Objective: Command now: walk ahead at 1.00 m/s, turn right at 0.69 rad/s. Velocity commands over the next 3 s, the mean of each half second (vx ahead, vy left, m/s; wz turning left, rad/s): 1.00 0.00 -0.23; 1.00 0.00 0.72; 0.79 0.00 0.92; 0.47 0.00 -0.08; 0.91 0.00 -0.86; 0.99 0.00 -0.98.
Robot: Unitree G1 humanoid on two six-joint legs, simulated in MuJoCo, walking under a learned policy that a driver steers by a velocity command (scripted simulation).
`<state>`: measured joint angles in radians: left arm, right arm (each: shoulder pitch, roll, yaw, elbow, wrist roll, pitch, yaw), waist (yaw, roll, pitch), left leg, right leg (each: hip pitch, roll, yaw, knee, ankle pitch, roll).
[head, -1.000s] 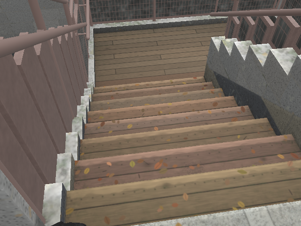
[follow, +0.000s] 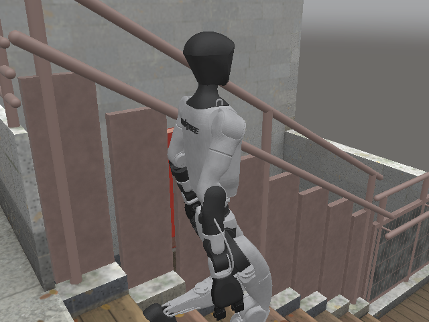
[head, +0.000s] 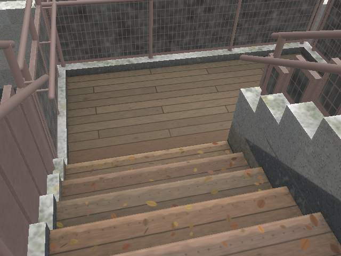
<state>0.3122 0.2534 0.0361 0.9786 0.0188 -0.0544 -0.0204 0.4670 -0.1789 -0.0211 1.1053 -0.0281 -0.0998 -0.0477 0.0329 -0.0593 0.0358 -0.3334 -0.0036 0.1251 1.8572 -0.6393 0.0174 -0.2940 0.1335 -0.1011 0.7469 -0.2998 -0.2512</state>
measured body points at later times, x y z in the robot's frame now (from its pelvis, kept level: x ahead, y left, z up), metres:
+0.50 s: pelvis +0.42 +0.03 -0.22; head +0.40 +0.03 +0.23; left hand +0.61 +0.25 -0.32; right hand +0.24 -0.20 -0.35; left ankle +0.28 +0.15 -0.88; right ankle +0.59 -0.13 -0.86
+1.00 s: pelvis +0.85 +0.02 -0.48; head +0.84 +0.02 -0.03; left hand +0.74 +0.26 -0.63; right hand +1.03 -0.24 -0.59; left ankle +0.89 +0.05 -1.19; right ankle +0.70 -0.13 -0.96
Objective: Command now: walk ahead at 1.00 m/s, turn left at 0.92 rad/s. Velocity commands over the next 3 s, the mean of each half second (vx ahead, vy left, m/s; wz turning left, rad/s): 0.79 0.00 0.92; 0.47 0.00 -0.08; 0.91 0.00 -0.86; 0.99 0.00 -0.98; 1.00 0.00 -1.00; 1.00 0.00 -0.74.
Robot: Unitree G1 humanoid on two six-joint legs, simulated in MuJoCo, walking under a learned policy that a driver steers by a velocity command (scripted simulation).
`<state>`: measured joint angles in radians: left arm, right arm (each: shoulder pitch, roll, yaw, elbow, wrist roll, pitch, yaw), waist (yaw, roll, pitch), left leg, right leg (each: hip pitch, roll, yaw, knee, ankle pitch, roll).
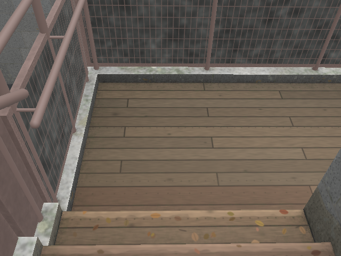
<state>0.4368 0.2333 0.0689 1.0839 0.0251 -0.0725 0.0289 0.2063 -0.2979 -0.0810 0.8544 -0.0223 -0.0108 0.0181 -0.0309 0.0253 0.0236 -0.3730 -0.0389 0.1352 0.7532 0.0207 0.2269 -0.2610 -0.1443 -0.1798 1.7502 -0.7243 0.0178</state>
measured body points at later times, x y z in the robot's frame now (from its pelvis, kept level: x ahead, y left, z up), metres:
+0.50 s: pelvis +0.36 -0.02 -0.22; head +0.36 -0.01 +0.23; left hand +0.22 +0.19 -0.36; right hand +0.62 -0.15 -0.31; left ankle +0.41 +0.12 -0.82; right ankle +0.33 -0.14 -0.91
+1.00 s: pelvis +0.61 +0.15 -0.37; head +0.62 +0.15 +0.08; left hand +0.58 +0.43 -0.49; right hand +0.71 -0.10 -0.51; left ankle +0.57 +0.22 -1.08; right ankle +0.73 +0.04 -0.99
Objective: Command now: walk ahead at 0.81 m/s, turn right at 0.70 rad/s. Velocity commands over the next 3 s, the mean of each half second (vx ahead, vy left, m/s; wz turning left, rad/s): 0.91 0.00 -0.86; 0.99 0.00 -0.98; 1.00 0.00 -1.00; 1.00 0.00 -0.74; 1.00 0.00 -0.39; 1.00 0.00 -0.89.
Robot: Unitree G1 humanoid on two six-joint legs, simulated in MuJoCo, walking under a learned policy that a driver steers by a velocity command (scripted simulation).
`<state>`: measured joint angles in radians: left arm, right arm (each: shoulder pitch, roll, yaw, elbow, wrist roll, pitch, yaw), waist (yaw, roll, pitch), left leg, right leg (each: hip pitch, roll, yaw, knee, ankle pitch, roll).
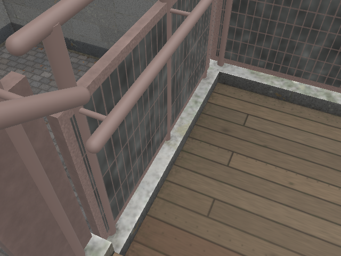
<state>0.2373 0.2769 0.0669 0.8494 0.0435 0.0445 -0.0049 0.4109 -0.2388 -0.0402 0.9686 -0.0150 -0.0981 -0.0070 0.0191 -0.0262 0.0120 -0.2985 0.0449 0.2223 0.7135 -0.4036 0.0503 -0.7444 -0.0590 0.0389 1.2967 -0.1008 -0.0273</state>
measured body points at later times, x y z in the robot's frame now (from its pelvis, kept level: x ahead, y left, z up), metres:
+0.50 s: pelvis +0.31 -0.12 -0.18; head +0.35 -0.14 +0.27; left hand +0.42 +0.11 -0.32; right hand +0.28 -0.40 -0.31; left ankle +0.42 +0.02 -0.78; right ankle +0.24 -0.17 -0.88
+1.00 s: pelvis +0.71 -0.28 -0.34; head +0.73 -0.28 +0.11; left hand +1.02 -0.32 -0.43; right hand +0.45 -0.32 -0.47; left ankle +0.69 -0.12 -1.05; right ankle +0.70 -0.42 -0.96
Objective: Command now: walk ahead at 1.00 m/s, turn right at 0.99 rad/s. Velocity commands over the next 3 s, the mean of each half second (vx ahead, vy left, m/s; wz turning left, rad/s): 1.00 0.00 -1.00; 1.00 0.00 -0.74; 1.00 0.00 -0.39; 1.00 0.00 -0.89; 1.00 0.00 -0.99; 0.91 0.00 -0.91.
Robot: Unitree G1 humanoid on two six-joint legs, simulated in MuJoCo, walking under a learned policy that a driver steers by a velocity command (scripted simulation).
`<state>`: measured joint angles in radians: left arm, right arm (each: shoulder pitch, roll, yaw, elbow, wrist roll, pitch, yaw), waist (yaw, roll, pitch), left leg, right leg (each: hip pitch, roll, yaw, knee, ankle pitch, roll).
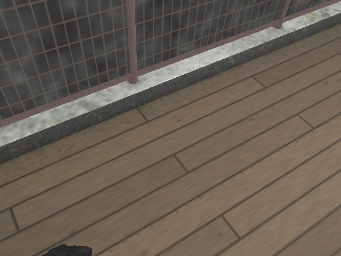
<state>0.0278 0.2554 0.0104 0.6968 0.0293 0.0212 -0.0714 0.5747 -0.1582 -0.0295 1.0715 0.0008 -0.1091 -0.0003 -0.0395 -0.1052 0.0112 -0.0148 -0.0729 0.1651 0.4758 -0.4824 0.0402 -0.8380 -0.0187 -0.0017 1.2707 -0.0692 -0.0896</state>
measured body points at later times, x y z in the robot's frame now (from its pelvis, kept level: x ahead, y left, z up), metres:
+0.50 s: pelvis +0.46 -0.02 +0.00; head +0.50 -0.04 +0.45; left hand +0.56 +0.25 -0.12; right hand +0.61 -0.33 -0.04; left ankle +0.70 +0.06 -0.69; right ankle +0.25 +0.00 -0.71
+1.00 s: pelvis +0.81 -0.29 -0.01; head +0.83 -0.32 +0.44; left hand +1.14 -0.35 -0.07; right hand +0.56 -0.38 -0.15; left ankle +0.73 +0.03 -0.64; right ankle +0.85 -0.40 -0.72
